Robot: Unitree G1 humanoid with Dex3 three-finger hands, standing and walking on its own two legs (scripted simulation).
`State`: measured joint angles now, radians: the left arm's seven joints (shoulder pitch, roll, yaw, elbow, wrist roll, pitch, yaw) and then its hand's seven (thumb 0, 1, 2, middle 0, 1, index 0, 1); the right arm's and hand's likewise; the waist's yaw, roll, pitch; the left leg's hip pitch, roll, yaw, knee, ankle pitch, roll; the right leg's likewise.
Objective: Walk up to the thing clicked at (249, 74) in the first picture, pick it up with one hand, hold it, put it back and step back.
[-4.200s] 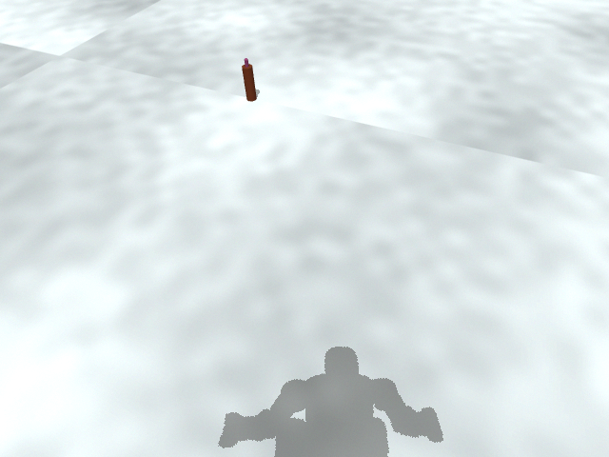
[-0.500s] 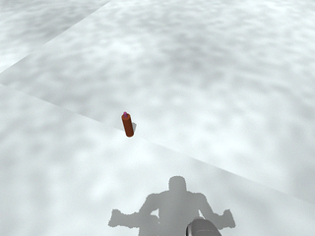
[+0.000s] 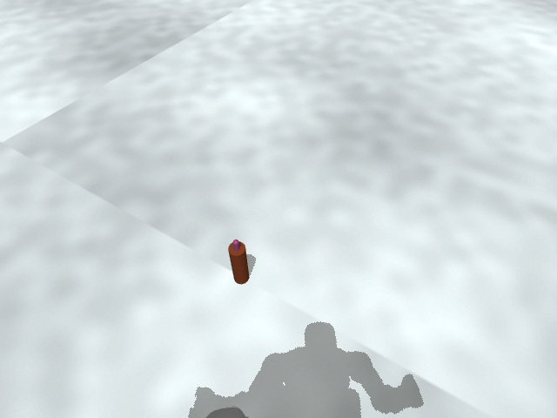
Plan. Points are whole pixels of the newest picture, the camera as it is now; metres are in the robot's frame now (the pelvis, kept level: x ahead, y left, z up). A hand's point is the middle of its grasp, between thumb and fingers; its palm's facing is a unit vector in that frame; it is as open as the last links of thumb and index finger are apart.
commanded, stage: walk up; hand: left
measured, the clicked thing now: (238, 260) +0.72 +0.18 -0.63
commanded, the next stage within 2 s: none
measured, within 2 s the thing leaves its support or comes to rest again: neither
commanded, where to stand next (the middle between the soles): +0.38 -0.01 m, yaw -2 degrees
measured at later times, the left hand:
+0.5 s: hand (149, 347) +0.24 +0.24 -0.11, palm faces -0.03 -0.91 -0.42, open 7.4 cm
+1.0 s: hand (150, 293) +0.36 +0.28 -0.15, palm faces -0.07 -0.93 -0.36, open 7.4 cm
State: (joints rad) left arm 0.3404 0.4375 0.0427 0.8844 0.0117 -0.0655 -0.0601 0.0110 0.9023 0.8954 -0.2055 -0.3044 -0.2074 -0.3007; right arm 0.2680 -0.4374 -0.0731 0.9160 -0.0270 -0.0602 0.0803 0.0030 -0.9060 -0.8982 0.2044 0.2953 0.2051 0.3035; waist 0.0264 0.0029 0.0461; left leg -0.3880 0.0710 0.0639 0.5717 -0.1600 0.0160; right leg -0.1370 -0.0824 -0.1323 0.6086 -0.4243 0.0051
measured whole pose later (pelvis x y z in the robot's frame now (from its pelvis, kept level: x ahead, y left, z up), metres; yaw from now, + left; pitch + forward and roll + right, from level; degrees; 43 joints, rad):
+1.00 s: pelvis +0.30 +0.01 +0.00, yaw -1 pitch -2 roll +0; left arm 0.28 0.42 0.02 0.92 0.00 -0.03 -0.01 0.01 0.91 0.90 -0.20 -0.30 -0.20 -0.30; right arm 0.21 -0.39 -0.03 0.86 -0.01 -0.04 0.03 0.00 -0.90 -0.90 0.21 0.30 0.21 0.30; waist 0.00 -0.04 0.11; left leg -0.34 0.03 0.09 0.61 -0.23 0.03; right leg -0.43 -0.07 -0.02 0.89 -0.41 -0.02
